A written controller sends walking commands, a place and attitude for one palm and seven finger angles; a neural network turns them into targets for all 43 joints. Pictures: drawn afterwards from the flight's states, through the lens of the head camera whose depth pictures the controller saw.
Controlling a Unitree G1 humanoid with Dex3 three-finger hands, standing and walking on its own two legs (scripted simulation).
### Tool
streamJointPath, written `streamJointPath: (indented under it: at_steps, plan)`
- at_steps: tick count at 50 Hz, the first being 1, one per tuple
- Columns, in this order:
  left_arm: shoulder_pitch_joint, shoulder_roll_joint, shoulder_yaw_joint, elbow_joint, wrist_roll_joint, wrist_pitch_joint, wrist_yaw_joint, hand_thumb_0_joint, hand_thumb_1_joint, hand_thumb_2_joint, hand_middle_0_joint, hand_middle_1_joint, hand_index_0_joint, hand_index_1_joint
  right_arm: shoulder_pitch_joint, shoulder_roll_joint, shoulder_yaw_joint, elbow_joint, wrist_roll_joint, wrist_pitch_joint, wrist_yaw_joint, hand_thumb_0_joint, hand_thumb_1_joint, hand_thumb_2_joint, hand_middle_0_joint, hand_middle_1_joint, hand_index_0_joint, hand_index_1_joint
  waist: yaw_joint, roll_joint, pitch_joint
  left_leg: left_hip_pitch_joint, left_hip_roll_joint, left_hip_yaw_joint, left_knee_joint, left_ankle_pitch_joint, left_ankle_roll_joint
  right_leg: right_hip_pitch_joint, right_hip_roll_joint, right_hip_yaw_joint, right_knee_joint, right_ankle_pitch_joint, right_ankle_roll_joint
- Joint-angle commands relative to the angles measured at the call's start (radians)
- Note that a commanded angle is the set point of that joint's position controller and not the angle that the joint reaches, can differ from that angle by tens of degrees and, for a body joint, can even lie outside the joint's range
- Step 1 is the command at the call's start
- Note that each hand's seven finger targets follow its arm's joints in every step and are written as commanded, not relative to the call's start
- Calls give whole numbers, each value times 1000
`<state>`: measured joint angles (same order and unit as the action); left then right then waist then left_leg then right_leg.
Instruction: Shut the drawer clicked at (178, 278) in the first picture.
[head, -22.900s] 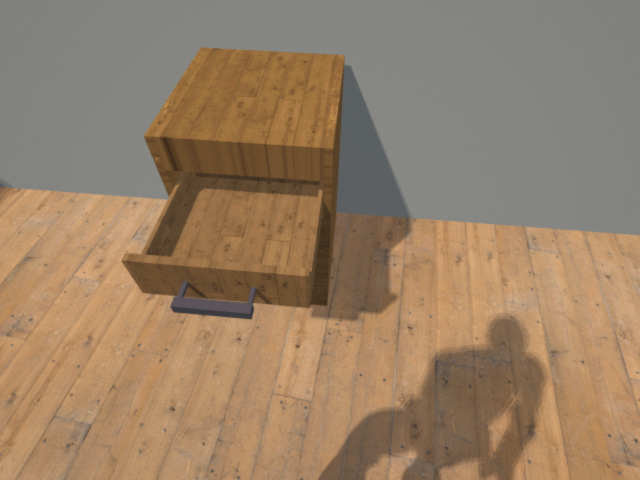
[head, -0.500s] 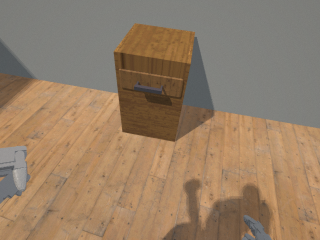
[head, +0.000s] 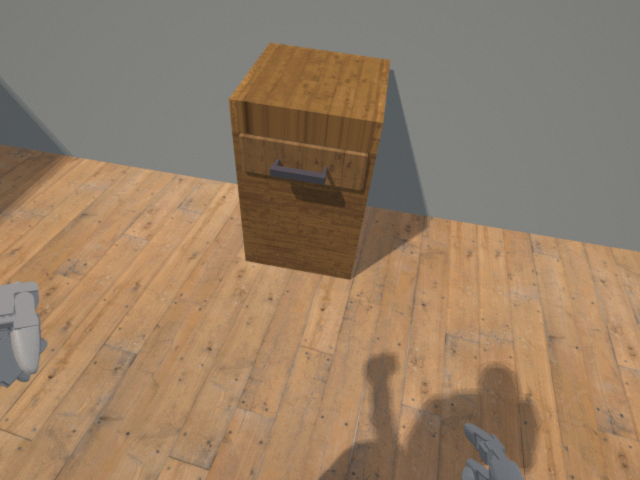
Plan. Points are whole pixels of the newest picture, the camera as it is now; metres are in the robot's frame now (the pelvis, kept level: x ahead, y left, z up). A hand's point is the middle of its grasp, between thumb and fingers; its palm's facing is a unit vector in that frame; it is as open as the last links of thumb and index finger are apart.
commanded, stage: stop stepping back and stand still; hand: left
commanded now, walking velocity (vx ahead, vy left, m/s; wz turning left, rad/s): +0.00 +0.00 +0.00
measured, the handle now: (299, 170) +0.99 +0.09 -0.23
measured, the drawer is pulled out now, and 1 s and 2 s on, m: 0.01 0.01 0.01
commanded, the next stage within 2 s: let the arm hang, fingers relaxed in 0.64 s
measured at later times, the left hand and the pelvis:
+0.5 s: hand (88, 309) +0.23 +0.24 +0.16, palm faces +0.32 -0.82 -0.47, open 3.2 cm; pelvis +0.03 +0.00 +0.01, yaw -1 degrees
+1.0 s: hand out of the picture +0.11 +0.19 -0.15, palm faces -0.04 -0.98 -0.22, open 3.1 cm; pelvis +0.01 +0.01 +0.00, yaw +0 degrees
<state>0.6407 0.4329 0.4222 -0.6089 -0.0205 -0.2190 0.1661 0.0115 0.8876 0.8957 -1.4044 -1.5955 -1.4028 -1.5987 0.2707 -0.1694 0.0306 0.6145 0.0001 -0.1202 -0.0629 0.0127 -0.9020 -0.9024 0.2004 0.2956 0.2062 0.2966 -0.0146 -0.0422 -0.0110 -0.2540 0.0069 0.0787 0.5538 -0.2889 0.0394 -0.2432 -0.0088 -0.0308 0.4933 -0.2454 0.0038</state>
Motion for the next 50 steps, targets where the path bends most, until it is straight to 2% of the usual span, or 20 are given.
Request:
streamJointPath:
  at_steps: [1,2,3,5,7,11,17,21,26,36,37,38,39,40,41,43,44,46,49,50]
  plan:
    - [-80,90,42,-116,-18,-58,-3,0,900,900,-1400,-1600,-1400,-1600,-130,-157,-66,-142,3,-40,-6,0,-900,-900,200,300,200,300,-17,89,23,-93,96,-111,-154,48,-3,75,-73,101,-69,132,-36]
    - [-64,78,34,-97,-18,-57,-8,0,900,900,-1400,-1600,-1400,-1600,-121,-152,-66,-132,5,-40,-5,0,-900,-900,200,300,200,300,-6,96,1,-88,108,-121,-193,-29,0,78,-49,83,-51,47,-23]
    - [-48,71,23,-118,-17,-52,-9,0,900,900,-1400,-1600,-1400,-1600,-126,-151,-69,-141,11,-34,-5,0,-900,-900,200,300,200,300,1,68,-4,-73,112,-124,-187,-34,8,75,-36,90,-57,35,-21]
    - [-36,116,61,-187,-20,-59,-4,0,900,900,-1400,-1600,-1400,-1600,-140,-145,-67,-150,9,-31,-8,0,-900,-900,200,300,200,300,1,39,-40,-36,109,-127,-177,32,9,93,-47,91,-61,95,-22]
    - [-20,119,65,-230,-18,-68,-1,0,900,900,-1400,-1600,-1400,-1600,-151,-136,-63,-157,6,-32,-9,0,-900,-900,200,300,200,300,4,60,-72,-4,96,-107,-154,108,3,111,-56,99,-59,178,-23]
    - [10,112,74,-222,-23,-72,6,0,900,900,-1400,-1600,-1400,-1600,-156,-131,-61,-163,7,-26,-12,0,-900,-900,200,300,200,300,4,116,-72,9,90,-99,-151,170,-9,124,-59,100,-63,245,-24]
    - [26,85,61,-147,-31,-72,0,0,900,900,-1400,-1600,-1400,-1600,-149,-139,-70,-164,15,-10,-15,0,-900,-900,200,300,200,300,0,97,-74,48,96,-93,-154,274,-15,119,-46,77,-54,319,-17]
    - [32,92,61,-148,-33,-69,-4,0,900,900,-1400,-1600,-1400,-1600,-154,-141,-75,-174,17,-2,-16,0,-900,-900,200,300,200,300,1,65,-99,77,95,-86,-139,380,-19,136,-47,63,-43,404,-13]
    - [47,108,72,-196,-34,-70,-5,0,900,900,-1400,-1600,-1400,-1600,-161,-139,-76,-187,16,5,-17,0,-900,-900,200,300,200,300,3,86,-134,95,87,-75,-120,444,-22,160,-53,64,-33,473,-15]
    - [48,101,72,-165,-40,-65,-6,0,900,900,-1400,-1600,-1400,-1600,-165,-139,-73,-193,16,16,-21,0,-900,-900,200,300,200,300,4,89,-103,73,85,-79,-153,346,-24,143,-45,67,-63,379,-12]
    - [-146,-14,-334,666,66,86,-147,0,900,900,-1400,-1600,-1400,-1600,-201,-329,-125,43,24,-46,79,0,-900,-900,200,300,200,300,-34,107,13,16,97,-83,12,416,-11,-51,-126,22,65,425,-30]
    - [-123,-52,-304,706,61,173,-160,0,900,900,-1360,-1557,-1360,-1557,-106,-251,-127,49,14,19,83,0,-900,-900,200,300,200,300,-20,89,-93,78,101,-79,-8,394,-18,-63,-109,80,32,327,-35]
    - [-120,-76,-315,703,60,198,-162,0,900,900,-1320,-1513,-1320,-1513,-89,-237,-114,35,11,41,81,0,-900,-900,200,300,200,300,-21,105,-69,57,110,-82,-21,297,-8,-86,-98,60,28,200,-23]
    - [-161,-92,-329,744,63,196,-163,0,900,900,-1280,-1470,-1280,-1470,-81,-210,-105,44,2,46,79,0,-900,-900,200,300,200,300,-7,24,-93,23,115,-99,-20,259,5,-71,-87,57,38,163,-26]
    - [-188,-89,-335,792,61,196,-164,0,900,900,-1240,-1427,-1240,-1427,-80,-201,-93,39,-5,57,78,0,-900,-900,200,300,200,300,-1,-34,-98,-7,109,-119,-29,195,18,-42,-97,64,23,166,-28]
    - [-255,-66,-346,902,62,200,-163,0,900,900,-1160,-1340,-1160,-1340,-75,-200,-81,49,-17,72,72,0,-900,-900,200,300,200,300,-5,-204,-79,-1,79,-119,-18,171,17,-19,-119,104,-11,243,-40]
    - [-291,-62,-349,967,60,203,-160,0,900,900,-1120,-1297,-1120,-1297,-73,-205,-81,61,-21,81,68,0,-900,-900,200,300,200,300,-9,-255,-74,20,71,-119,-23,179,15,-17,-127,115,-23,276,-47]
    - [-332,-55,-362,1087,54,214,-154,0,900,900,-1040,-1210,-1040,-1210,-73,-200,-77,96,-25,93,65,0,-900,-900,200,300,200,300,-6,-160,-36,37,69,-121,-67,216,12,-19,-120,116,-19,279,-45]
    - [-342,-68,-381,1250,43,224,-148,0,900,900,-920,-1080,-920,-1080,-81,-184,-58,166,-23,99,61,0,-900,-900,200,300,200,300,13,75,-3,23,89,-138,-157,220,16,16,-78,102,-39,118,-26]
    - [-332,-60,-384,1293,43,223,-146,0,900,900,-880,-1037,-880,-1037,-78,-185,-56,183,-20,100,61,0,-900,-900,200,300,200,300,22,133,3,14,91,-139,-169,210,16,36,-74,98,-52,91,-26]
